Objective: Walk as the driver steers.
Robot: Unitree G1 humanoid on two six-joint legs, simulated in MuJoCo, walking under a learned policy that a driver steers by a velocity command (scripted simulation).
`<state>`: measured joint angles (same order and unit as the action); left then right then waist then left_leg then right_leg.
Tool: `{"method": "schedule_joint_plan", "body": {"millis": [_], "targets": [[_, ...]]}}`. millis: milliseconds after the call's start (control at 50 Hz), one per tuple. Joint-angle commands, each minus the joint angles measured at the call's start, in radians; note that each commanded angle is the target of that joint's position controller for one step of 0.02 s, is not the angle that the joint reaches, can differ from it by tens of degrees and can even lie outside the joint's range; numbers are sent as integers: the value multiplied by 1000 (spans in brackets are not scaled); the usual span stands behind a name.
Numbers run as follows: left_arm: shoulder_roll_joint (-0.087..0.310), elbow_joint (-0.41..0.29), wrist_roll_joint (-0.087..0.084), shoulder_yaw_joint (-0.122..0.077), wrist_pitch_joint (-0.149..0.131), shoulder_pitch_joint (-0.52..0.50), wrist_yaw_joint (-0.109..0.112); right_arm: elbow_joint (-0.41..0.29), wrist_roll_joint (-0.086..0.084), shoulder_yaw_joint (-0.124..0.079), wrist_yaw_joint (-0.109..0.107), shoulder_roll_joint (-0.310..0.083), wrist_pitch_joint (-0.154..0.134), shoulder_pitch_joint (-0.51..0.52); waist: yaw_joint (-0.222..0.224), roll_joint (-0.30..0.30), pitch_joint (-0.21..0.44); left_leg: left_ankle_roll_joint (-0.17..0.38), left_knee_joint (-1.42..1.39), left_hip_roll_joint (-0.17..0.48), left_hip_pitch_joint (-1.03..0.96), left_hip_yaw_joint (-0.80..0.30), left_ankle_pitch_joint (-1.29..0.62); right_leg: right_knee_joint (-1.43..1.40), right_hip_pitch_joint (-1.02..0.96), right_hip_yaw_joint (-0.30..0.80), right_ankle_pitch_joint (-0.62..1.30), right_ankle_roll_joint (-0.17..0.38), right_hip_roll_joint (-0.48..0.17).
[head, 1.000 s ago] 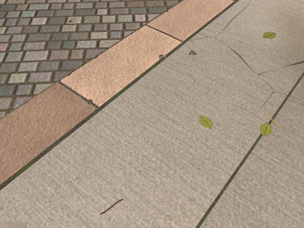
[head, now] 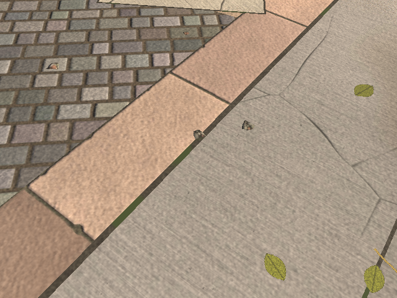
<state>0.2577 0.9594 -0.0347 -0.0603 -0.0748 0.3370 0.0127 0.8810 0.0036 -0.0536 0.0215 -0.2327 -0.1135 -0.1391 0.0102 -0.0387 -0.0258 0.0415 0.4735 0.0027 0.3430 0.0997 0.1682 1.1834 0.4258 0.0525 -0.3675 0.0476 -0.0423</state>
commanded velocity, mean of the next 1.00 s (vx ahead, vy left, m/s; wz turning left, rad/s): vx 0.34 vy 0.00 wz -0.55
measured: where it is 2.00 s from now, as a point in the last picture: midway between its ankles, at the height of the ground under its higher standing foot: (267, 276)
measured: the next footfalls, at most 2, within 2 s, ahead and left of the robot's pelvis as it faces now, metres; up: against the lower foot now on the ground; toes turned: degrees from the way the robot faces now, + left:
right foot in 0.36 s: +0.27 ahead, -0.14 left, +0.00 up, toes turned -13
left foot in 0.86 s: +0.45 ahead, +0.03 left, +0.00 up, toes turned -32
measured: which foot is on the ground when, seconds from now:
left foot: down 0.00-0.34, up 0.36-0.84, down 0.86-1.00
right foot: up 0.00-0.34, down 0.36-0.84, up 0.86-1.00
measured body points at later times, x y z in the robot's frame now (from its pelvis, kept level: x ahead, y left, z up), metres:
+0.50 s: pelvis +0.17 -0.04 +0.00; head +0.21 -0.07 +0.45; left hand +0.36 +0.19 -0.10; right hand +0.25 -0.35 -0.12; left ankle +0.17 +0.12 -0.65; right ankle +0.23 -0.13 -0.73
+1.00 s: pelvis +0.36 -0.05 +0.01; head +0.38 -0.03 +0.46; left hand +0.61 +0.12 -0.10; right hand +0.29 -0.33 -0.09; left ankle +0.41 +0.05 -0.74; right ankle +0.29 -0.17 -0.66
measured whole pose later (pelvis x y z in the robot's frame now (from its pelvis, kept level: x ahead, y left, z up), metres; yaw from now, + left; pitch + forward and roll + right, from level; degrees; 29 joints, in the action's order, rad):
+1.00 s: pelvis +0.36 -0.05 +0.01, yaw -33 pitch +2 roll +0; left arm 0.30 0.69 -0.02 -0.08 -0.03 0.28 0.01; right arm 0.84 0.00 -0.07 0.00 -0.26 -0.10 -0.24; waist -0.02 -0.05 0.04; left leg 0.02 0.41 -0.01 0.22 0.03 0.22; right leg 1.09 0.58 0.10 -0.33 0.04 0.01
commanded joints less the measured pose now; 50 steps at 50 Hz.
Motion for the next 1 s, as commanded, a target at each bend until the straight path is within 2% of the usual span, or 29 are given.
{"method": "schedule_joint_plan", "body": {"millis": [20, 40, 60, 80, 160, 200, 260, 300, 320, 340, 360, 380, 400, 420, 440, 480, 520, 600, 740, 780, 820, 840, 860, 880, 900, 920, 940, 980, 1000], "targets": [[35, -61, 0, -25, 16, 45, 5, -13, 11, -19, -1, -80, -14, -26, 5, 156, 43, 134, -306, 275, -155, -231, -125, 21, 158, 51, 92, 4, -100], [38, -64, -1, -31, 30, 40, 11, -8, 17, -20, -6, -78, -15, -14, 17, 120, 24, 129, -308, 253, -127, -162, -246, 23, 155, 44, 104, 2, -93], [28, -87, 3, -32, 40, 26, 14, -4, 21, -27, -12, -113, -18, -10, 32, 139, 6, 149, -300, 280, -107, -125, -410, -8, 175, 42, 124, -13, -91], [32, -103, 14, -33, 45, 8, 14, -1, 19, -30, -19, -120, -17, -10, 34, 121, -5, 153, -291, 275, -107, -77, -523, -55, 190, 39, 149, -28, -90], [13, -161, 26, -25, 41, -112, -12, -2, 13, -39, -55, -159, 11, -10, 7, 107, 9, 129, -263, 231, -134, 63, -561, -343, 147, -45, 351, -38, -64], [13, -191, 28, -23, 44, -168, -29, 1, 3, -44, -67, -180, 27, -31, -18, 102, 29, 132, -236, 248, -188, 77, -559, -434, 123, -74, 391, -36, -48], [48, -239, 31, -34, 56, -207, -49, 3, -21, -53, -72, -203, 52, -35, -21, 118, 42, 116, -161, 291, -287, 70, -555, -509, 122, -87, 309, -11, -33], [79, -257, 32, -47, 59, -184, -58, -8, -35, -61, -76, -217, 67, -11, 2, 132, 56, 91, -57, 300, -322, 69, -634, -553, 80, -115, 216, 22, 0], [96, -248, 31, -57, 55, -123, -60, -15, -42, -63, -78, -215, 74, 8, 38, 120, 82, 66, 51, 278, -321, 86, -667, -625, 1, -138, 234, 46, 34], [144, -225, 34, -81, 48, -28, -52, -15, -38, -56, -75, -192, 80, -15, 76, 61, 135, 20, 234, 214, -282, 110, -600, -721, -152, -138, 368, 80, 77], [257, -234, 36, -113, 51, 18, -24, -34, 0, -42, -66, -154, 79, -53, 73, -130, 198, -48, 517, 143, -65, 126, -223, -717, -361, 118, 768, 154, -95], [315, -265, 41, -113, 51, -8, -19, -66, 35, -18, -48, -85, 69, -129, -22, -254, 307, -95, 813, -43, 263, 5, 551, -719, -602, 544, 798, 370, -297], [242, -271, 37, -93, 42, 40, -33, -70, -3, -27, -27, -134, 53, -75, 53, -130, 399, -67, 899, -26, 360, -184, 499, -832, -624, 627, 378, 379, -306], [198, -278, 24, -81, 31, -4, -35, -95, -34, -33, -17, -153, 40, -3, 49, -78, 283, -34, 864, 12, 442, -190, 389, -886, -548, 555, 68, 317, -263], [167, -285, 8, -70, 30, -68, -31, -89, -28, -37, -21, -158, 37, 26, 24, -5, 182, -20, 780, 56, 440, -184, 296, -927, -422, 486, -114, 253, -219], [135, -312, 24, -55, 27, -146, -19, -86, -2, -51, -34, -177, 44, 38, -23, -21, 104, -15, 629, 87, 322, -185, 183, -987, -218, 416, -135, 206, -160], [146, -320, 35, -58, 17, -138, -7, -85, 5, -51, -36, -155, 42, 30, -26, -40, 110, -26, 538, 68, 265, -168, 107, -998, -178, 361, -38, 200, -120], [170, -312, 24, -68, 12, -80, 9, -104, 5, -41, -40, -120, 34, 95, 7, -55, 104, -65, 306, 34, 251, -172, 7, -985, -192, 327, 14, 194, -98], [181, -304, 14, -72, 31, -42, 9, -143, -16, -35, -23, -131, 3, 167, 45, -98, 78, -78, 91, -12, 146, -177, -6, -936, -178, 390, -57, 181, -91], [173, -307, 15, -68, 38, -43, 7, -145, -24, -40, -18, -146, -11, 142, 31, -109, 79, -61, 43, -21, 69, -176, 22, -907, -170, 432, -88, 175, -87], [143, -316, 14, -56, 44, -69, 8, -123, -26, -49, -18, -153, -22, 56, -25, -101, 78, -36, -52, -13, -86, -159, -1, -833, -111, 434, -130, 143, -44], [102, -325, 16, -42, 44, -85, 9, -100, -21, -59, -22, -175, -24, -31, -68, -73, 98, -14, -79, 48, -233, -194, 16, -730, -15, 397, -157, 107, -4], [15, -331, 20, -17, 41, -73, 8, -77, -2, -71, -29, -224, -21, -165, -103, 73, 173, 43, -118, 236, -429, -379, 152, -431, 134, 256, -239, 47, 87], [22, -391, -1, -14, 26, -61, 7, -61, 22, -87, -24, -312, -11, -227, -74, 283, 138, 170, -241, 418, -517, -761, 455, -242, 410, 140, -277, 33, 158], [119, -387, -4, -30, 18, -75, 5, -74, 5, -85, -20, -272, -11, -178, -67, 254, 56, 199, -267, 444, -461, -814, 589, -109, 518, 131, -193, 18, 52], [163, -371, 7, -43, 21, -94, 3, -91, -10, -66, -22, -200, -8, -143, -73, 204, 8, 163, -263, 385, -420, -699, 528, -61, 530, 125, -104, 7, 28], [153, -349, 15, -46, 27, -78, 0, -103, -8, -53, -22, -168, -3, -110, -56, 168, 6, 123, -265, 330, -385, -584, 413, -35, 499, 112, -30, -4, 11], [125, -354, 18, -44, 29, -100, -9, -104, 2, -39, -24, -142, 4, -78, -46, 153, -19, 83, -296, 258, -303, -394, 183, -35, 446, 92, 89, -15, -24], [105, -362, 14, -39, 28, -105, -13, -98, 9, -40, -24, -152, 0, -85, -44, 171, -14, 87, -306, 248, -281, -334, 88, -29, 427, 74, 145, -24, -29]]}}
